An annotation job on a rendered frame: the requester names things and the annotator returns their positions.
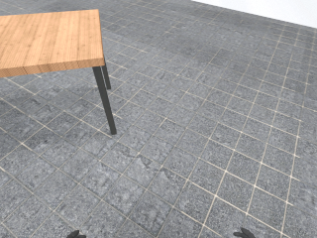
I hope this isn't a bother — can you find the table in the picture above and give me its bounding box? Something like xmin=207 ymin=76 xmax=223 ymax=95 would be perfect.
xmin=0 ymin=9 xmax=117 ymax=135

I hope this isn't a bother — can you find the robot right hand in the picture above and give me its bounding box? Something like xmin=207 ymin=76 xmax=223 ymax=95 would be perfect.
xmin=233 ymin=227 xmax=256 ymax=238

